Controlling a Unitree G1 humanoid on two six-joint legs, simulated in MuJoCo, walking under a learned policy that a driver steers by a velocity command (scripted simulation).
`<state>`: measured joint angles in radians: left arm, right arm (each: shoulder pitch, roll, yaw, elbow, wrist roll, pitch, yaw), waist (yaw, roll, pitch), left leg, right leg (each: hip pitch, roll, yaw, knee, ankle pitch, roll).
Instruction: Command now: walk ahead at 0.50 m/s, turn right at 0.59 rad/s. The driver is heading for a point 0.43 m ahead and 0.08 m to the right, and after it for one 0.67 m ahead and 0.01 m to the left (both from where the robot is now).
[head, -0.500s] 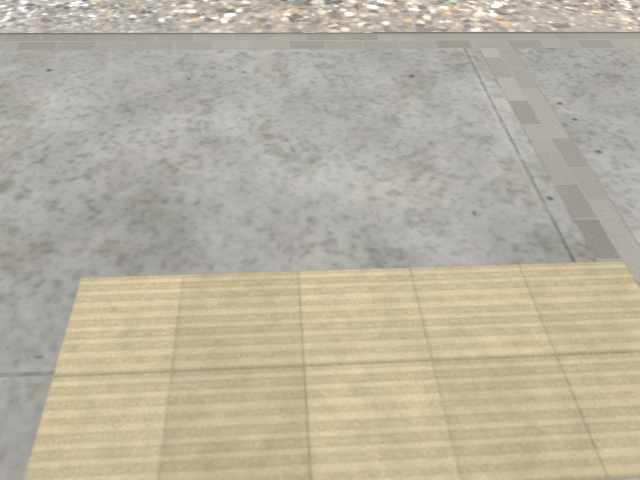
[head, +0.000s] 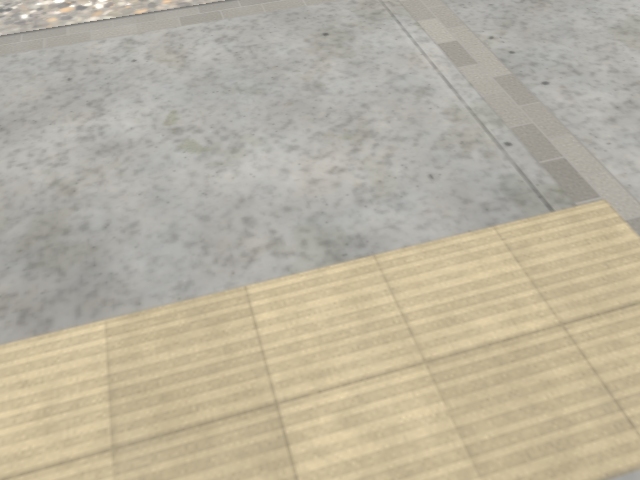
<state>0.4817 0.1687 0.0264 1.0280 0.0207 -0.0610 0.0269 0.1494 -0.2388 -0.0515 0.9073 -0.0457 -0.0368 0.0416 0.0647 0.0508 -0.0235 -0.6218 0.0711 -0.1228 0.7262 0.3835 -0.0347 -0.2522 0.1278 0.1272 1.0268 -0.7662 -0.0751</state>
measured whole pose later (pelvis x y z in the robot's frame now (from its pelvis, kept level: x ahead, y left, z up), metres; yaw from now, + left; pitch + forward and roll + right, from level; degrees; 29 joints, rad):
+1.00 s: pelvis +0.44 +0.11 -0.12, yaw -26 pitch +0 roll -1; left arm 0.25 0.20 0.02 0.92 0.02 -0.04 0.02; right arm 0.23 -0.19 -0.02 0.87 -0.02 0.01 -0.03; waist 0.01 0.03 0.04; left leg -0.40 0.03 0.00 0.64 -0.22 0.01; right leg -0.18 0.11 0.00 0.41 -0.23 -0.09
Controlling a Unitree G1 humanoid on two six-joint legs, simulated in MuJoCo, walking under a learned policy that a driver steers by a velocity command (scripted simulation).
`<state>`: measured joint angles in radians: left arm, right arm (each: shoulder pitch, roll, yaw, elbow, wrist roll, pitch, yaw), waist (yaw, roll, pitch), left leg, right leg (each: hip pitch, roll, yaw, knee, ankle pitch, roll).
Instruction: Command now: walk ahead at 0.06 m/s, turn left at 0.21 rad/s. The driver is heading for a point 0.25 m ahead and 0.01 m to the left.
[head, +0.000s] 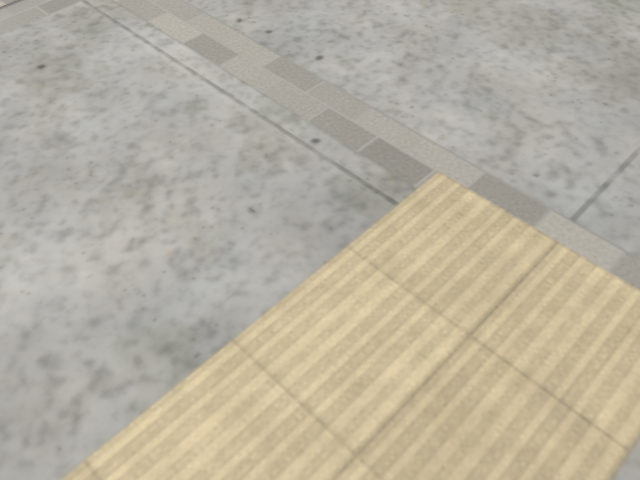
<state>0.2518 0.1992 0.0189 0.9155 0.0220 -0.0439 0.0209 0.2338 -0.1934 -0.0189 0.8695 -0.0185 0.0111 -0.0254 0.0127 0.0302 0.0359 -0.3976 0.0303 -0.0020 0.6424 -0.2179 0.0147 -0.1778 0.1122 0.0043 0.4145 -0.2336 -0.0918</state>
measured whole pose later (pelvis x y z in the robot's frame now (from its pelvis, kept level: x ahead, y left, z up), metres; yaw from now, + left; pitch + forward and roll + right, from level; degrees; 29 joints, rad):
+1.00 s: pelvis +0.00 +0.00 +0.00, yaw +4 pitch -2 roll +0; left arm 0.30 0.13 0.01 1.12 0.01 -0.01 0.04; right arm 0.29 -0.15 -0.01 1.10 -0.02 0.01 -0.03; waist -0.01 0.01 0.04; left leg -0.24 -0.03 -0.04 0.42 -0.14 0.01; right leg -0.13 0.04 0.00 0.42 -0.26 -0.04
